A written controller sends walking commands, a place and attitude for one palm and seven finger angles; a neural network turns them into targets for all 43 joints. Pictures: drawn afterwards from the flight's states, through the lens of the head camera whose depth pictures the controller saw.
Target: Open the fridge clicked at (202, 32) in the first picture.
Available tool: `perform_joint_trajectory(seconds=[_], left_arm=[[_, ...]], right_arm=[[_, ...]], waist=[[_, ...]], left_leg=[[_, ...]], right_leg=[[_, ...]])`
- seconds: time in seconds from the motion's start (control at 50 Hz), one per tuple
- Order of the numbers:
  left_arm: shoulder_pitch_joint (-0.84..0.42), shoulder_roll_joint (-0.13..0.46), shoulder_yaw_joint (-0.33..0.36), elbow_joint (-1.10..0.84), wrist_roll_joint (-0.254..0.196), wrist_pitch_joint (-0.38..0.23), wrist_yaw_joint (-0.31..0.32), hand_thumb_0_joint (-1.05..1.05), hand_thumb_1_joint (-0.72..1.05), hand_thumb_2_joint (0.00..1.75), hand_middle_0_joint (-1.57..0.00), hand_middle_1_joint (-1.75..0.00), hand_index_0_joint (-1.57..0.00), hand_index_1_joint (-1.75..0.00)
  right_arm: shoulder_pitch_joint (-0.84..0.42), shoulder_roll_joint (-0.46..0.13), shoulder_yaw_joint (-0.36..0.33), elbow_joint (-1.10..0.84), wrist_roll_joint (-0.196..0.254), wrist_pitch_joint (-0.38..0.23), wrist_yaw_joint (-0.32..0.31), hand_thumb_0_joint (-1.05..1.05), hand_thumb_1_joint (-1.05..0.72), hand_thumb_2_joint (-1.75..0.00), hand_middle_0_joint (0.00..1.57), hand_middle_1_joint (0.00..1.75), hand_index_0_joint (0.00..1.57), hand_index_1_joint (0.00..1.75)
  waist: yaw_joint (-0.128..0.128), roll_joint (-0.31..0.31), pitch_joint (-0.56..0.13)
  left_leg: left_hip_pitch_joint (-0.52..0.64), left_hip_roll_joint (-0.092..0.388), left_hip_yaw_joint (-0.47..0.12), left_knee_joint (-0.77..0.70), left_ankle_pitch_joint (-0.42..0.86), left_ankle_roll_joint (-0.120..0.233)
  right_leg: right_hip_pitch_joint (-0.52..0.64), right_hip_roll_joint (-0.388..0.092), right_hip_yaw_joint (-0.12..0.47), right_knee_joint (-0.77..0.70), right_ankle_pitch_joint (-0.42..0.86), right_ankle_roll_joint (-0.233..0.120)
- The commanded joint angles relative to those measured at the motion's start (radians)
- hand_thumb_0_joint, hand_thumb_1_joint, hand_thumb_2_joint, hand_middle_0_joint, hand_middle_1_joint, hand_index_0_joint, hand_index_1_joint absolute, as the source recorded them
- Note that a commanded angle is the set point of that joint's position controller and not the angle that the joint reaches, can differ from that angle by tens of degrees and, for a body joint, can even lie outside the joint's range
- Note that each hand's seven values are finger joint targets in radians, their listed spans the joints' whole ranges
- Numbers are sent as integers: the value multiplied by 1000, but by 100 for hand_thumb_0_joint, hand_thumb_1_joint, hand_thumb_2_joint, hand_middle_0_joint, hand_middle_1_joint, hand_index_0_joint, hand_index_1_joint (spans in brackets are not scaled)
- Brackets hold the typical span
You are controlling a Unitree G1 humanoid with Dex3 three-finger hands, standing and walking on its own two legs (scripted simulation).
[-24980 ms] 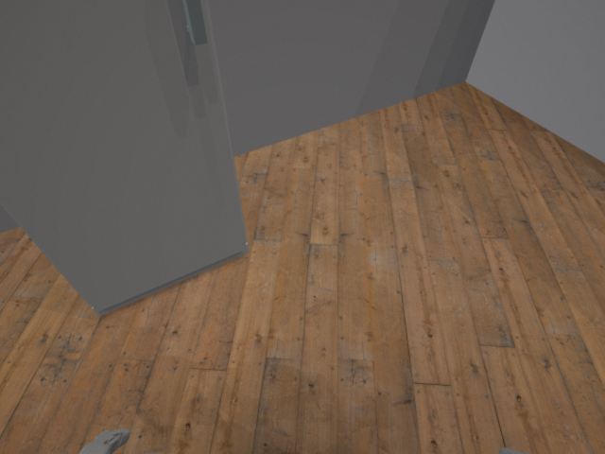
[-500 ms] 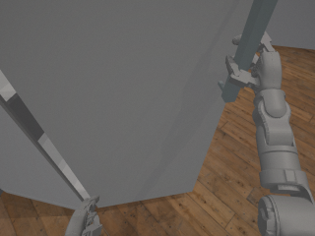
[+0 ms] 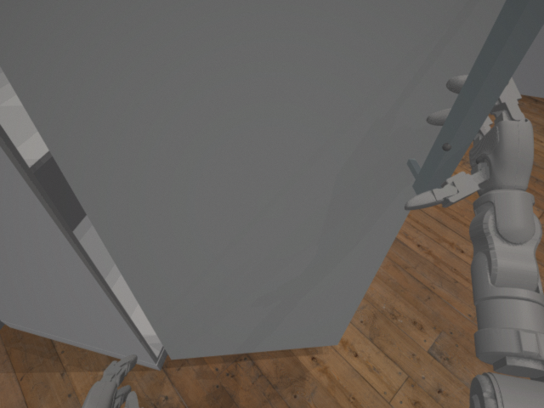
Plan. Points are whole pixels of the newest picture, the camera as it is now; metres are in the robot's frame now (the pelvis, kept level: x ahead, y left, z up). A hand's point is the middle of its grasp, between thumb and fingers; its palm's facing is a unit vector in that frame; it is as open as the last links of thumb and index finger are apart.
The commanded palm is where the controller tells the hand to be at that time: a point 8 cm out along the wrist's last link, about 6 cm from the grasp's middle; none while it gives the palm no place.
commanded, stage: slip the hand off the handle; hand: right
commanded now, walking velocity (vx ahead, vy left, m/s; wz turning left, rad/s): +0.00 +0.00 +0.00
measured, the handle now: (460, 98) +0.42 -0.18 +0.28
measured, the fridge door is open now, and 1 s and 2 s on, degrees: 71 70 70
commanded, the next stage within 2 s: draw the hand back to the body in 1.34 s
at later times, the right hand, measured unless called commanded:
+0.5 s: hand (491, 150) +0.39 -0.23 +0.23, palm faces +0.11 +0.98 -0.14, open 14.7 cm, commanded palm +0.36 -0.28 +0.23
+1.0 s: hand (541, 189) +0.33 -0.26 +0.23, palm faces +0.17 +0.98 -0.13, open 14.7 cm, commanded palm +0.29 -0.30 +0.23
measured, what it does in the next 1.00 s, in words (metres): stands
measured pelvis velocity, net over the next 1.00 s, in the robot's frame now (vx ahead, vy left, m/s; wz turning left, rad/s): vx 0.02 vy -0.02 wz -0.01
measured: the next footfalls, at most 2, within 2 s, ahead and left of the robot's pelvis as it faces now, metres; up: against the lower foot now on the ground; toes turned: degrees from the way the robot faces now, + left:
none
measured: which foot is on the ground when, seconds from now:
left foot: down 0.00-1.00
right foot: down 0.00-1.00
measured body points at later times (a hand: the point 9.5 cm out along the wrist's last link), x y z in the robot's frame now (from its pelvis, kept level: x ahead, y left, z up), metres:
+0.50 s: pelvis +0.03 -0.02 +0.00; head +0.03 -0.01 +0.45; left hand +0.20 +0.21 -0.09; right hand +0.38 -0.28 +0.24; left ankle +0.02 +0.11 -0.73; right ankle +0.03 -0.14 -0.73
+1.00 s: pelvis +0.02 -0.02 +0.00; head +0.01 -0.02 +0.45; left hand +0.19 +0.21 -0.08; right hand +0.31 -0.31 +0.24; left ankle +0.02 +0.11 -0.73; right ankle +0.03 -0.14 -0.73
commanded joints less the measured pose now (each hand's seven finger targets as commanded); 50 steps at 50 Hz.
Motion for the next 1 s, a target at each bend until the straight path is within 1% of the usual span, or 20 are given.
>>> perform_joint_trajectory(seconds=[0.0,0.02,0.1,0.14,0.26,0.34,0.38,0.48,0.5,0.52,0.54,0.6,0.62,0.68,0.72,0.8,0.86,0.9,0.92,0.98], left_arm=[[-104,99,38,-154,3,-58,6,0,90,90,-20,-30,-20,-30],[-97,95,36,-159,0,-55,1,0,90,90,-20,-30,-20,-30],[-100,94,40,-173,11,-41,-2,0,90,90,-20,-30,-20,-30],[-98,83,36,-185,6,-36,-9,0,90,90,-20,-30,-20,-30],[-95,89,35,-187,1,-21,0,0,90,90,-20,-30,-20,-30],[-101,81,30,-193,-4,-18,5,0,90,90,-20,-30,-20,-30],[-100,89,29,-191,-3,-15,10,0,90,90,-20,-30,-20,-30],[-104,89,26,-197,0,-8,18,0,90,90,-20,-30,-20,-30],[-107,92,27,-195,3,-6,22,0,90,90,-20,-30,-20,-30],[-105,87,25,-201,4,-7,18,0,90,90,-20,-30,-20,-30],[-100,89,27,-202,3,-6,19,0,90,90,-20,-30,-20,-30],[-101,92,25,-199,4,-4,23,0,90,90,-20,-30,-20,-30],[-97,90,24,-200,1,-4,22,0,90,90,-20,-30,-20,-30],[-108,88,26,-221,1,-10,18,0,90,90,-20,-30,-20,-30],[-114,92,24,-227,-3,-9,17,0,90,90,-20,-30,-20,-30],[-140,94,22,-241,-2,-13,21,0,90,90,-20,-30,-20,-30],[-148,89,19,-242,-1,-19,23,0,90,90,-20,-30,-20,-30],[-163,84,16,-244,0,-26,26,0,90,90,-20,-30,-20,-30],[-165,81,11,-244,0,-32,24,0,90,90,-20,-30,-20,-30],[-168,79,6,-235,-4,-44,29,0,90,90,-20,-30,-20,-30]], right_arm=[[-397,-221,-129,-230,29,-35,-21,0,55,-20,25,115,25,115],[-350,-205,-123,-210,24,-30,-21,0,55,-20,25,115,25,115],[-353,-264,-170,-310,-8,-31,-37,0,55,-20,25,115,25,115],[-351,-207,-112,-331,-7,-24,-22,0,55,-20,25,115,25,115],[-327,-215,-119,-315,13,-1,43,0,55,-20,25,115,25,115],[-320,-167,-76,-344,32,20,75,0,55,-20,25,115,25,115],[-300,-208,-118,-329,40,30,79,0,55,-20,25,115,25,115],[-317,-244,-161,-354,44,36,77,0,55,-20,25,115,25,115],[-314,-281,-196,-367,40,30,70,0,55,-20,25,115,25,115],[-301,-248,-173,-358,41,30,74,0,55,-20,25,115,25,115],[-284,-283,-206,-360,42,29,74,0,55,-20,25,115,25,115],[-284,-296,-210,-355,37,22,83,0,55,-20,25,115,25,115],[-283,-259,-174,-323,39,28,91,0,55,-20,25,115,25,115],[-210,-237,-167,-374,55,35,113,0,55,-20,25,115,25,115],[-125,-238,-185,-372,69,51,120,0,55,-20,25,115,25,115],[-83,-279,-248,-472,93,57,121,0,55,-20,25,115,25,115],[-75,-292,-272,-508,104,56,118,0,55,-20,25,115,25,115],[-63,-293,-272,-568,98,46,113,0,55,-20,25,115,25,115],[-62,-256,-230,-579,95,44,116,0,55,-20,25,115,25,115],[-56,-228,-188,-568,99,53,127,0,55,-20,25,115,25,115]], waist=[[-34,43,-262],[-35,61,-274],[-47,26,-330],[-33,28,-344],[-23,39,-322],[-18,-23,-307],[-25,9,-303],[-29,4,-320],[-40,-15,-324],[-36,-17,-337],[-43,-16,-346],[-41,-32,-321],[-28,-29,-303],[-45,-43,-317],[-53,-26,-306],[-71,5,-286],[-66,-2,-279],[-71,-34,-272],[-60,-61,-270],[-45,-59,-202]], left_leg=[[91,13,-45,-116,95,-10],[93,10,-38,-102,133,-11],[127,8,-26,-59,266,-8],[109,3,-19,-48,299,-10],[87,-3,-9,-41,324,-8],[52,-5,2,-36,317,-1],[52,-6,6,-37,291,0],[55,-5,11,-29,281,2],[67,-5,13,-25,286,7],[64,-4,13,-18,302,6],[68,-6,11,-18,299,6],[58,-8,14,-22,272,9],[36,-7,15,-22,262,7],[46,-8,16,-22,245,8],[57,-7,20,-23,255,8],[80,-7,18,-35,233,6],[69,-8,15,-39,200,3],[71,-8,14,-41,188,6],[58,-7,16,-37,183,6],[12,-11,15,-61,92,3]], right_leg=[[80,58,-11,-48,57,-46],[81,60,-13,-43,84,-46],[114,60,-14,-23,185,-49],[135,58,-16,-14,212,-46],[141,53,-1,-2,239,-43],[178,49,14,7,272,-37],[163,46,25,3,255,-35],[167,44,30,1,267,-32],[171,42,32,-1,286,-29],[182,42,32,3,307,-30],[179,41,32,7,307,-29],[171,37,34,0,292,-26],[166,37,35,2,281,-27],[175,36,42,-2,267,-25],[162,35,38,-5,265,-27],[142,35,35,-16,221,-31],[135,37,31,-21,185,-32],[145,37,29,-21,179,-33],[153,39,32,-20,177,-31],[137,39,42,-32,82,-32]])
